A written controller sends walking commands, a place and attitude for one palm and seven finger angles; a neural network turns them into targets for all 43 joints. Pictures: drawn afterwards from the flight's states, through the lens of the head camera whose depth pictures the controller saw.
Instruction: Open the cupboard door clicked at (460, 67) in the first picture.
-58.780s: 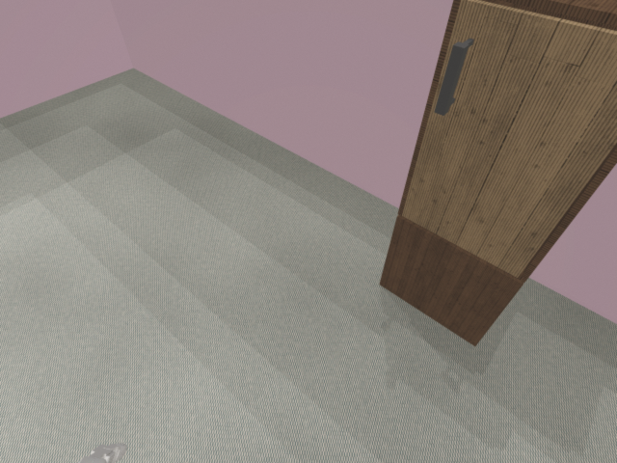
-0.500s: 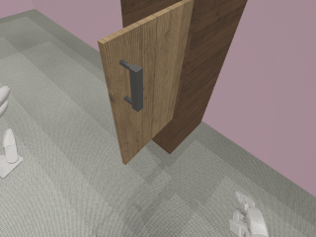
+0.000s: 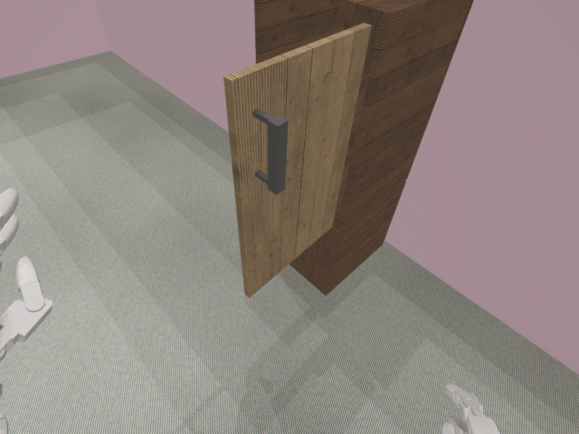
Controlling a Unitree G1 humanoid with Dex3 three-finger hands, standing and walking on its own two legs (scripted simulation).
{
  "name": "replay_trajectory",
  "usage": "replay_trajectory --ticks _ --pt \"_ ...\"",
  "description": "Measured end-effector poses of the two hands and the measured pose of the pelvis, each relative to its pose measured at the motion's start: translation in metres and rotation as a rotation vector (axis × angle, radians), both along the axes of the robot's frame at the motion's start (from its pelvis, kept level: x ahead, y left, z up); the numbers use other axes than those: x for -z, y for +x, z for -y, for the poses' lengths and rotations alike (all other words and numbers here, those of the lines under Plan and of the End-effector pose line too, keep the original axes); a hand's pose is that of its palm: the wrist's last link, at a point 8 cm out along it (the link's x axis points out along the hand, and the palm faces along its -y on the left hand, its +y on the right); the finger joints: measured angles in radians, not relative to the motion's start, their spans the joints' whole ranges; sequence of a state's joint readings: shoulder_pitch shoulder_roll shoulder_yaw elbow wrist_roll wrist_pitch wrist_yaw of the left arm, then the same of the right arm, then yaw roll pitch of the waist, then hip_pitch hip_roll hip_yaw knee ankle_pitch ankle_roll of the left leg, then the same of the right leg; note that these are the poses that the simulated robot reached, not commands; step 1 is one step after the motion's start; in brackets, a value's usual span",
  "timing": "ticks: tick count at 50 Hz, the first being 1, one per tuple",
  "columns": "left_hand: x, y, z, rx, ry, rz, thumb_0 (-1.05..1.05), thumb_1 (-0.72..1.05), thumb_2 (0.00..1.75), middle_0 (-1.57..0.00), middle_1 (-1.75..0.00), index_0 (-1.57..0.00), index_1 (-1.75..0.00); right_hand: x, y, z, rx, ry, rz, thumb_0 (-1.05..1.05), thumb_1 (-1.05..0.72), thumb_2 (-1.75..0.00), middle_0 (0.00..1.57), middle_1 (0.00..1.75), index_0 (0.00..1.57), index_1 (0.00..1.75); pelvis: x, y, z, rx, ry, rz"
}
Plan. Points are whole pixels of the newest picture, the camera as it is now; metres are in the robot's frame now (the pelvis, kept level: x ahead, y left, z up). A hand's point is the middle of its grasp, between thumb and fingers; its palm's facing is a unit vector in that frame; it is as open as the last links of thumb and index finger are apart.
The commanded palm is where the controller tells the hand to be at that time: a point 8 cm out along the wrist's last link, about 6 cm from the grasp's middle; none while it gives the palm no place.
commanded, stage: stop stepping back and stand still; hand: left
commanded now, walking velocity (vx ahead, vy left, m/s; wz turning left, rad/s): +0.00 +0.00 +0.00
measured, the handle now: (268, 152) +0.53 +0.07 +0.12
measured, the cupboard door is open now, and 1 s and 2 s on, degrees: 93 93 93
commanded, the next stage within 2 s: let the arm hang, fingers relaxed in 0.46 s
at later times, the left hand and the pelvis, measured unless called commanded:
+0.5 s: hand (20, 323) +0.18 +0.27 +0.16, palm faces +0.42 -0.79 -0.45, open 7.4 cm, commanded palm +0.12 +0.31 +0.18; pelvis -0.02 +0.01 +0.00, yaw +0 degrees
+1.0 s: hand out of the picture -0.02 +0.18 -0.18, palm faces +0.05 -0.98 -0.20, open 7.1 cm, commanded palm none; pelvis -0.03 -0.01 +0.00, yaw +3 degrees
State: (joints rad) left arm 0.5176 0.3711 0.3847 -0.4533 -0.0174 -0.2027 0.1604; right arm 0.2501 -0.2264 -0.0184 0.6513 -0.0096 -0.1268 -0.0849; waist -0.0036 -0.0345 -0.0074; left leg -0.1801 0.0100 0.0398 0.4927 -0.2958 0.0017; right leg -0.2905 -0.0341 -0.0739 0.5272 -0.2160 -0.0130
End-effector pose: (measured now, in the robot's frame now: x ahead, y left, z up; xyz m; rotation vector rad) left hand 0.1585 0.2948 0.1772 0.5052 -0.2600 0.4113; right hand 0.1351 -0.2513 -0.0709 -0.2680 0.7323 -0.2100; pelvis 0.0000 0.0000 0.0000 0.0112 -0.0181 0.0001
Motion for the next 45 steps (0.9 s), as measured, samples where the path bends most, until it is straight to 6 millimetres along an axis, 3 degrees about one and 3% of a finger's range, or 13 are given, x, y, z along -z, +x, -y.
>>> replay_trajectory --ticks 6,11,18,28,29,30,32,35,37,40,43,45 --pt "-0.014 -0.009 -0.001 0.047 0.078 0.003 0.02 0.89 0.90 -0.21 -0.31 -0.21 -0.31 -0.003 0.008 -0.028 -0.041 0.076 0.067 0.01 -0.90 -0.90 0.20 0.30 0.20 0.30 0.000 -0.007 -0.004 0.007 -0.005 0.025" --pt "-0.009 -0.019 -0.008 0.023 0.052 -0.016 0.02 0.89 0.90 -0.21 -0.31 -0.21 -0.31 0.000 0.006 -0.041 -0.074 0.101 0.060 0.01 -0.90 -0.90 0.21 0.30 0.20 0.30 -0.001 -0.015 -0.007 0.010 -0.014 0.023" --pt "0.007 -0.024 -0.017 -0.020 -0.004 -0.069 0.02 0.89 0.90 -0.21 -0.31 -0.21 -0.31 0.002 -0.007 -0.040 -0.078 0.072 0.011 0.01 -0.90 -0.90 0.21 0.30 0.20 0.30 -0.004 -0.021 -0.012 0.008 -0.015 0.015" --pt "-0.004 -0.016 -0.012 0.019 0.032 -0.043 0.02 0.89 0.90 -0.21 -0.31 -0.21 -0.31 0.001 -0.013 -0.030 -0.046 0.051 0.002 0.01 -0.90 -0.90 0.20 0.30 0.20 0.30 -0.005 -0.019 -0.013 0.004 -0.014 0.014" --pt "0.002 -0.012 -0.012 0.032 0.042 -0.067 0.02 0.89 0.90 -0.21 -0.31 -0.21 -0.31 0.004 -0.012 -0.029 -0.059 0.061 0.002 0.01 -0.90 -0.90 0.20 0.30 0.20 0.30 -0.004 -0.019 -0.014 -0.007 -0.015 0.005" --pt "0.019 -0.006 -0.015 0.042 0.034 -0.139 0.01 0.89 0.90 -0.20 -0.31 -0.20 -0.31 0.011 -0.011 -0.026 -0.077 0.072 -0.019 0.01 -0.90 -0.90 0.20 0.30 0.20 0.30 -0.003 -0.021 -0.015 -0.018 -0.015 -0.004" --pt "0.070 0.005 -0.020 0.029 -0.034 -0.367 0.01 0.90 0.90 -0.20 -0.31 -0.20 -0.31 0.027 -0.012 -0.020 -0.092 0.086 -0.082 0.01 -0.90 -0.90 0.20 0.30 0.20 0.30 0.001 -0.024 -0.017 -0.025 -0.010 -0.014" --pt "0.160 -0.003 -0.015 -0.014 -0.163 -0.750 0.01 0.90 0.90 -0.20 -0.30 -0.20 -0.30 0.046 -0.020 -0.010 -0.068 0.098 -0.154 0.00 -0.90 -0.90 0.20 0.30 0.20 0.30 0.006 -0.028 -0.018 -0.022 0.001 -0.020" --pt "0.213 -0.025 -0.001 -0.026 -0.243 -0.969 0.01 0.90 0.90 -0.20 -0.30 -0.19 -0.30 0.053 -0.032 -0.004 -0.047 0.099 -0.203 0.00 -0.90 -0.90 0.20 0.30 0.20 0.30 0.008 -0.031 -0.015 -0.019 0.006 -0.017" --pt "0.273 -0.068 0.030 -0.027 -0.372 -1.215 0.01 0.91 0.90 -0.20 -0.30 -0.20 -0.30 0.058 -0.061 0.003 -0.022 0.083 -0.308 0.00 -0.90 -0.90 0.20 0.30 0.20 0.30 0.009 -0.033 -0.008 -0.025 0.009 -0.011" --pt "0.310 -0.114 0.064 -0.031 -0.502 -1.389 0.02 0.91 0.90 -0.20 -0.30 -0.20 -0.30 0.059 -0.096 0.007 0.002 0.062 -0.441 0.00 -0.91 -0.90 0.20 0.30 0.20 0.30 0.008 -0.033 -0.003 -0.032 0.005 -0.007" --pt "0.320 -0.138 0.070 -0.095 -0.568 -1.430 0.01 0.95 0.90 -0.20 -0.30 -0.20 -0.30 0.059 -0.119 0.006 0.015 0.056 -0.528 0.00 -0.91 -0.90 0.20 0.30 0.20 0.30 0.006 -0.033 0.001 -0.041 -0.002 -0.006"
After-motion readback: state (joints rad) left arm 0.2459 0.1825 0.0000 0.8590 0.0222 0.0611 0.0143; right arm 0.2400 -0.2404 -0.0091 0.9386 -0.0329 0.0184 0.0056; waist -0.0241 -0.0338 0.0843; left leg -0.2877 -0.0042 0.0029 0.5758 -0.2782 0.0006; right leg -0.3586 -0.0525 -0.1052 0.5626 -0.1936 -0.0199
